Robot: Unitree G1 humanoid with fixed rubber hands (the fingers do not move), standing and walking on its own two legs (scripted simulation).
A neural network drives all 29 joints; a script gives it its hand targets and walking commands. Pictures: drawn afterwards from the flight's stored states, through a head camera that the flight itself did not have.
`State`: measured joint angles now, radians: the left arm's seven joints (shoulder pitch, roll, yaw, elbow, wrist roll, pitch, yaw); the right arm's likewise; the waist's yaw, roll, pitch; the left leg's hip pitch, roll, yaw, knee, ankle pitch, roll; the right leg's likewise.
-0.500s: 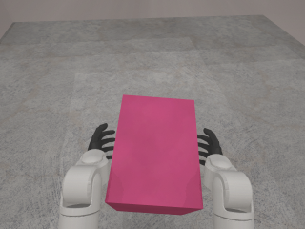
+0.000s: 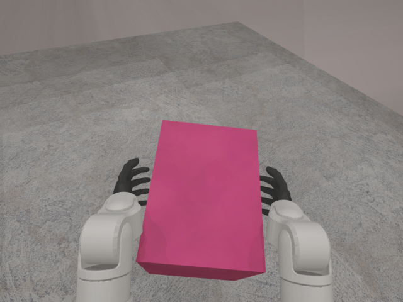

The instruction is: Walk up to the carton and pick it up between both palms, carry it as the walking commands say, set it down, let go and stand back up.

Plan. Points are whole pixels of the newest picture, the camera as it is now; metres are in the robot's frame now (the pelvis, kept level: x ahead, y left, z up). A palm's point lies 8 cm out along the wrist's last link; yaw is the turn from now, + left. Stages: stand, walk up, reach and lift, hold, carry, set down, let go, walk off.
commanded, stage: carry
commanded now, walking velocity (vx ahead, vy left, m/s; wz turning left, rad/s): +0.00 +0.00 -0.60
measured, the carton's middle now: (200, 205) +0.33 +0.00 +0.03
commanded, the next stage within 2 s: none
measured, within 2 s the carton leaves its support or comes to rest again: neither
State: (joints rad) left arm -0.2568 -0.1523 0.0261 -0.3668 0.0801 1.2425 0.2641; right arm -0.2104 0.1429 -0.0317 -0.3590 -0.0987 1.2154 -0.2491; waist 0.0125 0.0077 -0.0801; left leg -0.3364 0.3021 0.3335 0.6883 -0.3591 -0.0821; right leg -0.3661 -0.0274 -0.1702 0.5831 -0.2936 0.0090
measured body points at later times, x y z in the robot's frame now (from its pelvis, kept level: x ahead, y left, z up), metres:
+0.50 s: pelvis -0.04 -0.03 +0.01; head -0.03 -0.01 +0.46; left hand +0.27 +0.05 +0.10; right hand +0.21 -0.22 +0.10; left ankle -0.02 +0.08 -0.72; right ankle -0.02 -0.11 -0.69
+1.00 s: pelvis -0.09 -0.08 +0.01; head -0.10 -0.07 +0.46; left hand +0.22 -0.07 +0.10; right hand +0.11 -0.32 +0.10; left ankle -0.04 +0.03 -0.72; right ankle -0.10 -0.18 -0.72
